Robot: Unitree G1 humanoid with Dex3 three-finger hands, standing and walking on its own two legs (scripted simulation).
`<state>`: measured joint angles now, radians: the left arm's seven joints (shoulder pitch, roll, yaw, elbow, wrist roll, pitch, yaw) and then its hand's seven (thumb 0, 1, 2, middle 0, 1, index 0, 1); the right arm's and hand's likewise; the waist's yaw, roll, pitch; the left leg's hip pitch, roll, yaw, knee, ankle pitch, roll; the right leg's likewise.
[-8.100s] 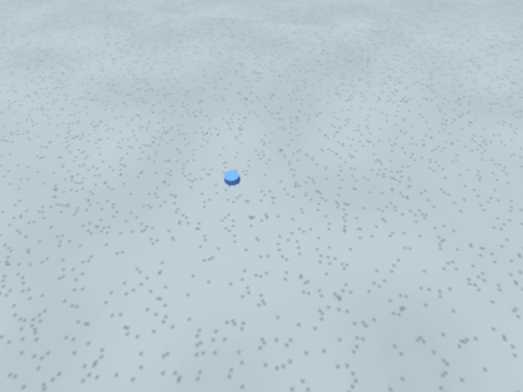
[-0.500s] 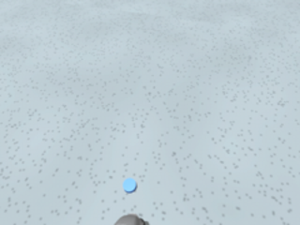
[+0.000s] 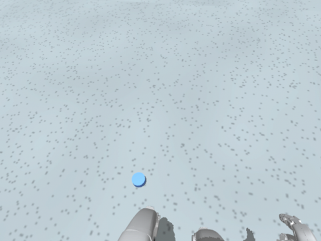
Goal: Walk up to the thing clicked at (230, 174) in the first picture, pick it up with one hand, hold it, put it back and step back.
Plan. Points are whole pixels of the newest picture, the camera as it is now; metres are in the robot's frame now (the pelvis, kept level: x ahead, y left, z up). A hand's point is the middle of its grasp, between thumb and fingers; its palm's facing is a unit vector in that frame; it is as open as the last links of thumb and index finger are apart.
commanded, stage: walk up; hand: left
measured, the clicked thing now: (138, 179) +0.50 +0.23 -0.73
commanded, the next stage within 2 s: none
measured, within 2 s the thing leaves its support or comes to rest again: neither
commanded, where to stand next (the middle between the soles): +0.11 +0.00 m, yaw -2 degrees
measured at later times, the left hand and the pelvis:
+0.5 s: hand out of the picture -0.01 +0.27 -0.14, palm faces +0.06 -0.94 -0.33, open 7.4 cm; pelvis -0.05 +0.01 +0.01, yaw +4 degrees
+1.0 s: hand out of the picture +0.05 +0.28 -0.12, palm faces +0.00 -0.93 -0.36, open 7.4 cm; pelvis -0.04 +0.01 +0.02, yaw +2 degrees
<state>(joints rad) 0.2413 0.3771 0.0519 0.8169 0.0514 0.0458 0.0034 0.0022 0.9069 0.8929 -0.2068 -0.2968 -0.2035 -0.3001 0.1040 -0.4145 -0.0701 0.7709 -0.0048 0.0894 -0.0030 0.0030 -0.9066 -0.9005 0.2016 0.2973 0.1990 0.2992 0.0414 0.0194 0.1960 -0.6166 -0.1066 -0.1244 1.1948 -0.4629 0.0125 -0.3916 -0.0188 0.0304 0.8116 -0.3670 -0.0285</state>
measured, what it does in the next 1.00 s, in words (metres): steps on the spot: left foot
